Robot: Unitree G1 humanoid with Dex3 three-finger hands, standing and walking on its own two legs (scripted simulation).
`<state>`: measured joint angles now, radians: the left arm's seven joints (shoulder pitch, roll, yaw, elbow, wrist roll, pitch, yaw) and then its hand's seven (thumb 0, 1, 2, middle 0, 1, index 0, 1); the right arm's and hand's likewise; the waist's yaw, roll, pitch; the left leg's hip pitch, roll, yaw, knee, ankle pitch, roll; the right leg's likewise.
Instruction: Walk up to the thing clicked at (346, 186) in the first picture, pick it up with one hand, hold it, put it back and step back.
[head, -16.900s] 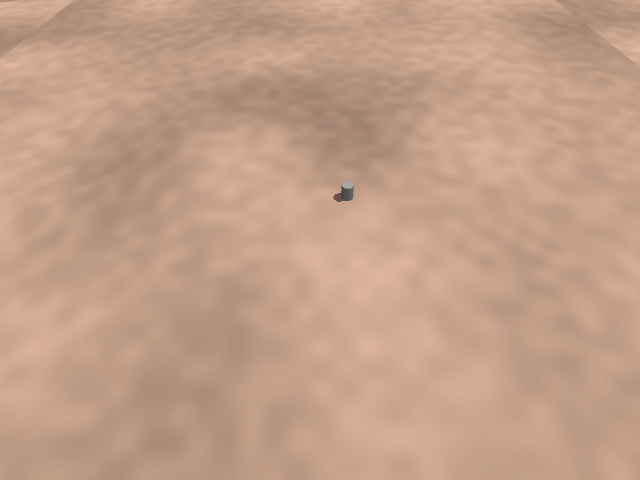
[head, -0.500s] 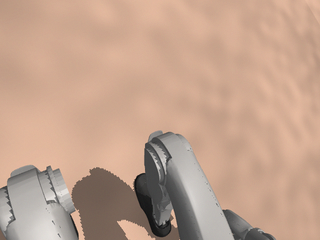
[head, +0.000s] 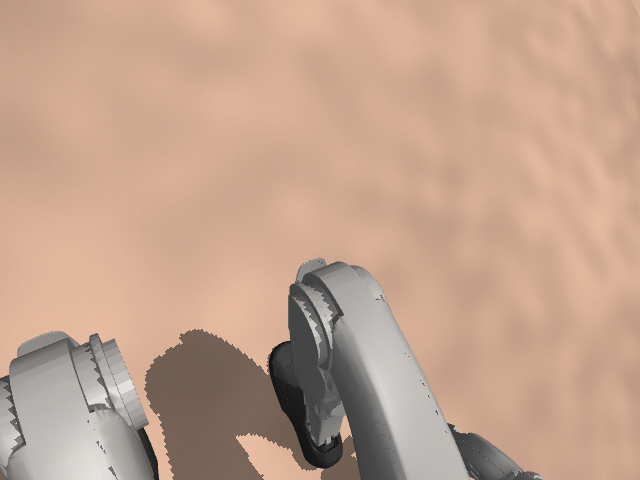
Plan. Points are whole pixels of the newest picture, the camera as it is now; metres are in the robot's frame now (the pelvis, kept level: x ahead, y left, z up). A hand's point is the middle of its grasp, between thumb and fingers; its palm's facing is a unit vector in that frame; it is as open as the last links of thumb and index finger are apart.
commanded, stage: close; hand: left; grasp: from above
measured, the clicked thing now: out of the picture +0.42 +0.36 -0.26
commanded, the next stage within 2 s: settle in 0.38 s
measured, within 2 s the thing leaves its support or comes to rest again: leaves its support in 0.72 s
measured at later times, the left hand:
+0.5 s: hand out of the picture +0.41 +0.34 -0.24, palm faces -0.37 -0.17 -0.91, open 7.7 cm
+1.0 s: hand out of the picture +0.41 +0.35 -0.16, palm faces -0.36 -0.13 -0.92, open 7.6 cm
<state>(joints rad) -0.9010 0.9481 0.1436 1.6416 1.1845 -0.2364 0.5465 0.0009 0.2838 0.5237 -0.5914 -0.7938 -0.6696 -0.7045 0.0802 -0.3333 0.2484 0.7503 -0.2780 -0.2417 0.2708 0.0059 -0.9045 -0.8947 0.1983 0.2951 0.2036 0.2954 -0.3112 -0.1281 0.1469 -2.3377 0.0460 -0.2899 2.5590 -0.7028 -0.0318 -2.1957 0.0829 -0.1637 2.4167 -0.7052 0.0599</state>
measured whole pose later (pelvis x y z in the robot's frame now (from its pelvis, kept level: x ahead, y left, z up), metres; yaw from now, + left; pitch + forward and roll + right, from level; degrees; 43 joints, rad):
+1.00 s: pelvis +0.00 +0.00 +0.01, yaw +2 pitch +28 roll -11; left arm -0.83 0.79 0.11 1.43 1.21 -0.20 0.48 -0.01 0.27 0.38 -0.75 -0.61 -0.87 -0.52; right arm 0.11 -0.30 0.14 0.74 -0.20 -0.17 0.26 0.01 -0.91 -0.89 0.20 0.30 0.21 0.30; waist -0.23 -0.03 -0.01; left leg -2.35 0.05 -0.24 2.50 -0.67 -0.02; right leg -2.22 0.07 -0.13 2.39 -0.69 0.05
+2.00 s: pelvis -0.01 +0.00 +0.12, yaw +9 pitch +32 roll -7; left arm -0.62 0.62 0.00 0.90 1.05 -0.10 0.10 -0.01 0.27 0.37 -0.75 -0.60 -0.88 -0.51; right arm 0.17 -0.27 -0.01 0.67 -0.03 0.02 0.09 0.01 -0.91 -0.90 0.20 0.30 0.21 0.30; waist -0.10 0.03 -0.17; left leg -2.06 0.05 -0.11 2.10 -0.61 0.00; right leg -1.96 0.02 -0.05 2.05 -0.66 0.04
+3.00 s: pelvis +0.04 +0.01 +0.41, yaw +13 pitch +11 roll -1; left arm -0.34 0.40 -0.17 0.81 0.99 0.04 0.12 -0.01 0.28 0.37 -0.75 -0.61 -0.87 -0.52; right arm 0.26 -0.24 -0.03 0.73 0.04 -0.03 -0.05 0.01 -0.91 -0.90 0.20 0.30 0.21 0.30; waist -0.06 0.04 -0.10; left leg -0.78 0.05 0.01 0.98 -0.40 0.00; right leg -0.74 0.00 0.01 0.95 -0.42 0.03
